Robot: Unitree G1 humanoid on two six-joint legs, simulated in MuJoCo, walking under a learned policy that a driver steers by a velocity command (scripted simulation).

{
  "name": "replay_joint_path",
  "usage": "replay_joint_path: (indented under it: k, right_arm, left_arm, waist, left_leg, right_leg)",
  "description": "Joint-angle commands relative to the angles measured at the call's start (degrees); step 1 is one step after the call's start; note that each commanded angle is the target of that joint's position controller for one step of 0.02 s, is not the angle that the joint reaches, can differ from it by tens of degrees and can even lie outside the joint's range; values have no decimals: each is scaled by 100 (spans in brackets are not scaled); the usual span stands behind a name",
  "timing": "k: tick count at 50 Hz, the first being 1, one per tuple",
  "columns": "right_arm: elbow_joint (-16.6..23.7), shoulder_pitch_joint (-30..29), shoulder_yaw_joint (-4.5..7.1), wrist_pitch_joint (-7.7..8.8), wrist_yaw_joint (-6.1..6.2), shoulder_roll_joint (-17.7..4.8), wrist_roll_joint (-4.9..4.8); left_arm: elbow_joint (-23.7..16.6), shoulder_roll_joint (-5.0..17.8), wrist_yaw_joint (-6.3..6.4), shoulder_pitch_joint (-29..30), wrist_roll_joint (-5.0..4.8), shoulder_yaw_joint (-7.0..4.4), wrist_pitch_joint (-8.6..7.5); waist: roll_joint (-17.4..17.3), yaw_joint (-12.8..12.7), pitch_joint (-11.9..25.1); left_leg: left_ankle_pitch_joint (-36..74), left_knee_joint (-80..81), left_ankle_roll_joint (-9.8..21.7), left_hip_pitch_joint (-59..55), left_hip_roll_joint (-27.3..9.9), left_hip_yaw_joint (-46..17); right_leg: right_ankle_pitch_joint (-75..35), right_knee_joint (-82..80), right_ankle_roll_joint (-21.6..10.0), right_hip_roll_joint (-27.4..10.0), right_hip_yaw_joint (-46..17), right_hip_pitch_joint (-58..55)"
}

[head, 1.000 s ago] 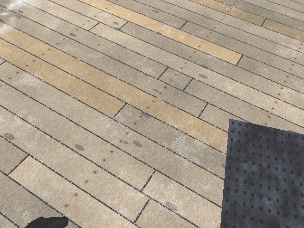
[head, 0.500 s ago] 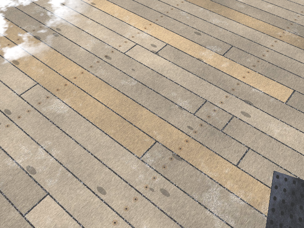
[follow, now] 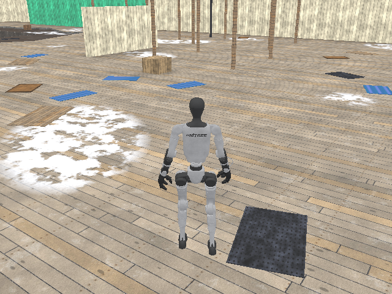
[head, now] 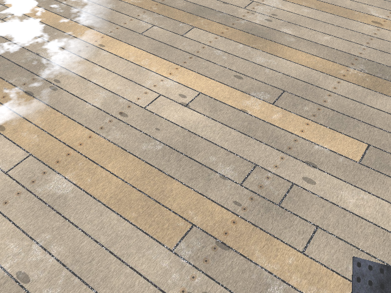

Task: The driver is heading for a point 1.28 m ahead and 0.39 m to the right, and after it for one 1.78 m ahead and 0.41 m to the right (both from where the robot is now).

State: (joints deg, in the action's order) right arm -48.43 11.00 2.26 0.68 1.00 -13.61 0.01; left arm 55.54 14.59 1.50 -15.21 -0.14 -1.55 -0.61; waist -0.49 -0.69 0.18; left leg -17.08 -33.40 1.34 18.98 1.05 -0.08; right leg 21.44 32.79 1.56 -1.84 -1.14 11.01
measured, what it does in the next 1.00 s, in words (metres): walks ahead: right foot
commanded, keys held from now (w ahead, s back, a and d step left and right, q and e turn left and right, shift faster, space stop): w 1.00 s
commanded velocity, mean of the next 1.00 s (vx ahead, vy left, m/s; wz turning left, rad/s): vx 0.43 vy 0.00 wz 0.00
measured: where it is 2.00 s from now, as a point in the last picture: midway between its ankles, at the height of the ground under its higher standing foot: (219, 195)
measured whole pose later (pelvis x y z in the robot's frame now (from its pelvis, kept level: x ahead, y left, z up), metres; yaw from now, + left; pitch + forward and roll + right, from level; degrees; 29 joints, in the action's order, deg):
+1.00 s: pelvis +0.46 -0.06 +0.01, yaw +0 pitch +1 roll -1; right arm -47.9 3.7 3.1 4.5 -0.6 -15.1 -0.8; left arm 56.6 14.8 0.0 -20.5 -0.6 -2.5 -4.7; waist -2.2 -4.7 -0.5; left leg 6.2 -33.2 -0.1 37.0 -6.3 -1.5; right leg 13.3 10.0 -3.3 4.4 2.2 -2.1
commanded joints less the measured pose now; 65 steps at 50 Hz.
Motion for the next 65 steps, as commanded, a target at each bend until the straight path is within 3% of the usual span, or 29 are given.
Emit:
replay_joint_path:
  k: [1,3,6,7,8,9,11,13,18,23,25,27,28,29,30,31,32,33,37,45,51,54,56,57,58,59,60,62,65]
  right_arm:
    - [402,-472,154,273,-61,-436,-105]
    - [395,-483,152,433,-139,-401,-136]
    - [-65,622,333,494,-171,-743,-139]
    - [-239,1207,504,506,-169,-1268,-140]
    - [-351,1882,540,503,-205,-1445,-118]
    - [-342,1725,372,535,-214,-1017,-49]
    - [-190,1203,251,536,-209,-669,-9]
    - [-189,1070,177,493,-199,-594,-30]
    - [-254,1054,252,381,-29,-1034,-60]
    - [-496,1348,275,399,-17,-983,-148]
    - [-510,1160,329,373,-20,-1119,-146]
    - [-479,1029,310,298,-9,-1053,-97]
    - [-418,1079,240,257,5,-917,-38]
    - [-301,1717,55,313,-30,-249,1]
    - [-357,1750,20,450,-50,-247,-110]
    - [-228,1267,169,545,-79,-802,-281]
    - [-111,857,193,596,-67,-939,-301]
    - [-109,635,222,605,-18,-929,-169]
    - [-159,818,230,351,13,-600,-101]
    - [288,-713,182,427,-64,-469,-44]
    - [673,-1721,78,527,-286,-440,-115]
    - [716,-1517,134,561,-345,-660,-120]
    - [355,-143,353,590,-285,-1079,-100]
    - [119,1032,476,588,-214,-1489,6]
    - [-59,1429,564,536,-215,-1869,14]
    - [-25,1399,400,515,-195,-1232,-13]
    - [41,897,310,520,-161,-989,-15]
    - [95,179,205,559,-173,-632,21]
    - [-5,-92,207,635,-203,-561,74]
  left_arm:
    - [-122,1117,21,-351,-97,-248,-178]
    - [-134,1136,11,-267,-149,-274,-259]
    - [-364,936,-30,330,-156,-229,-303]
    - [-559,637,-32,510,-125,-152,-391]
    - [-647,571,-16,498,-50,-125,-500]
    - [-637,769,-61,497,-118,-197,-567]
    - [-603,677,-151,567,-246,-197,-590]
    - [-643,572,-218,706,-171,-208,-557]
    - [-925,152,-324,1432,-65,-50,-481]
    - [-1136,494,-358,1983,-121,-106,-459]
    - [-1134,666,-363,1722,-130,-179,-472]
    - [-793,954,-330,608,-113,-378,-450]
    - [-518,1201,-280,-385,-114,-502,-423]
    - [-401,1763,-253,-989,14,-618,-388]
    - [-418,1470,-310,-941,-51,-507,-416]
    - [-496,1108,-329,-383,-84,-389,-469]
    - [-607,912,-336,77,-67,-331,-502]
    - [-654,786,-364,390,-1,-289,-529]
    - [-561,633,-352,589,60,-240,-616]
    - [-247,976,-125,-268,-24,-280,-535]
    - [71,944,-105,-976,-66,-284,-350]
    - [72,1074,-87,-894,-83,-339,-273]
    - [-3,1043,-99,-685,-69,-308,-229]
    - [-195,844,-102,-588,18,-210,-251]
    - [-224,7,-163,-1386,-11,25,-374]
    - [-130,639,-163,-1057,-172,-125,-482]
    - [-329,1006,-157,-496,-318,-248,-537]
    - [-395,857,-78,-69,-231,-290,-491]
    - [-374,408,-96,-399,-208,-280,-258]
  waist:
    - [1061,-159,-766]
    - [1073,-72,-933]
    - [591,517,-449]
    - [-634,637,-187]
    - [-1538,895,235]
    - [-991,667,100]
    - [-289,420,-123]
    - [-398,320,-355]
    - [-379,344,-540]
    - [-432,383,-679]
    - [-528,102,-531]
    - [-444,-482,181]
    - [-195,-872,804]
    - [1273,-617,1519]
    - [1697,-612,1826]
    - [1216,-518,906]
    - [826,-369,403]
    - [368,-211,117]
    - [556,203,-30]
    - [258,-213,-383]
    - [258,-530,-635]
    - [447,-247,-412]
    - [517,518,468]
    - [141,963,1405]
    - [-1395,595,2313]
    - [-982,820,2247]
    - [-785,765,1250]
    - [-244,439,294]
    - [-484,41,8]
  left_leg:
    - [-613,-495,141,757,164,337]
    - [-381,-341,304,856,-56,215]
    - [0,706,569,-1141,-155,-171]
    - [133,1265,1005,-2127,-873,-1604]
    - [652,1952,1619,-3222,-1892,-3437]
    - [1411,1781,1604,-3297,-2095,-3422]
    - [1155,1985,1317,-2997,-1789,-2494]
    - [1875,2218,1147,-2505,-1570,-1722]
    - [1796,2654,1055,-1585,-1243,-732]
    - [1647,2730,861,-1664,-1418,-514]
    - [2214,2421,738,-1864,-1629,-536]
    - [3756,983,507,-1818,-1298,-142]
    - [3249,-408,314,-1070,-1002,60]
    - [823,-2748,-90,963,-106,256]
    - [-1564,-3857,-58,1795,230,-554]
    - [-1244,-4319,83,2368,-145,-689]
    - [-703,-4175,207,2349,-462,-540]
    - [-236,-3787,239,2014,-722,-479]
    - [411,-3030,101,1340,-1031,-450]
    - [2480,-538,-184,1960,-837,-183]
    - [2096,424,-44,2175,-596,-30]
    - [1433,635,181,1504,-389,50]
    - [1491,799,483,-589,-122,248]
    - [1614,452,856,-2579,-1064,-722]
    - [644,871,1741,-4723,-2550,-3358]
    - [31,1400,1633,-4462,-2543,-3842]
    - [211,1562,1300,-3657,-2335,-2839]
    - [888,2042,982,-2113,-1854,-1569]
    - [1356,2520,974,-1136,-1663,-691]
  right_leg:
    - [1897,-1878,-1095,-1200,-1756,307]
    - [1006,-1849,-1271,-1538,-2057,105]
    - [-802,-791,-759,-770,-837,806]
    - [-1491,915,-323,35,123,1592]
    - [386,2598,-83,404,66,2747]
    - [1028,3436,-210,178,-406,3307]
    - [209,3658,-523,-289,-363,3664]
    - [-329,3047,-492,-543,-212,3407]
    - [-1407,873,-97,-341,213,2576]
    - [-2163,-98,-256,-111,210,2041]
    - [-2036,-179,-460,-123,116,1612]
    - [-1707,-183,-695,207,379,173]
    - [-1427,-119,-888,-112,-2,-1229]
    - [36,-694,-1691,-1550,-2537,-3026]
    - [1354,-1912,-1983,-1997,-4502,-3115]
    - [1580,-2027,-1686,-1871,-3874,-2404]
    - [984,-2061,-1490,-1677,-3059,-1623]
    - [-52,-2088,-1317,-1389,-2322,-896]
    - [-787,-2651,-1411,-1012,-1335,176]
    - [-1687,-2856,-1302,-882,-522,-381]
    - [-2299,-2375,-1276,-1162,-405,-1494]
    - [-3592,-1813,-1154,-1320,-497,-1785]
    - [-5110,-288,-939,-938,-292,-1375]
    - [-3802,1373,-747,-594,-113,-93]
    - [263,3444,-345,448,69,2295]
    - [1142,4168,-382,294,-698,2845]
    - [717,4289,-443,-8,-639,3201]
    - [-132,3738,-413,-433,-459,2874]
    - [-490,3349,-337,-677,-473,2238]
